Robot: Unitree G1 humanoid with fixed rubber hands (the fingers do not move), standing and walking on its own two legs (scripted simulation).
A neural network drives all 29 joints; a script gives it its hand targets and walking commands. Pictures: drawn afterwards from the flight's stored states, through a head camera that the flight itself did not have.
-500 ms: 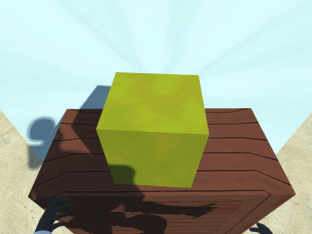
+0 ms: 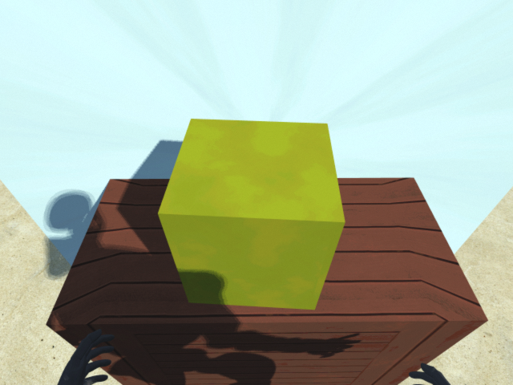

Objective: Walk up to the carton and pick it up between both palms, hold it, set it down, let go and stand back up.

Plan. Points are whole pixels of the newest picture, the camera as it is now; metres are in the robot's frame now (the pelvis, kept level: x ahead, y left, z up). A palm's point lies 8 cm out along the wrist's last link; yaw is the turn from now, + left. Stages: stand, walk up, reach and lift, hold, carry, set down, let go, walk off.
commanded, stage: stand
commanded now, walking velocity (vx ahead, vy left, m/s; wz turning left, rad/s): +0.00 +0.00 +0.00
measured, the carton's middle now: (254, 217) +0.42 +0.01 +0.01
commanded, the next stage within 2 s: none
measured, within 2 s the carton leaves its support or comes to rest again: neither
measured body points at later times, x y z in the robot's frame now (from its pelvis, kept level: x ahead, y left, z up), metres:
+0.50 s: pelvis +0.00 +0.00 +0.00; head +0.00 +0.00 +0.45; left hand +0.16 +0.30 -0.08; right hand +0.11 -0.28 -0.11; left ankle -0.04 +0.12 -0.74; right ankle +0.01 -0.12 -0.74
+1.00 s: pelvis +0.00 +0.00 +0.00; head -0.01 +0.00 +0.45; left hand +0.15 +0.30 -0.08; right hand +0.10 -0.29 -0.11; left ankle -0.04 +0.12 -0.74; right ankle +0.01 -0.12 -0.74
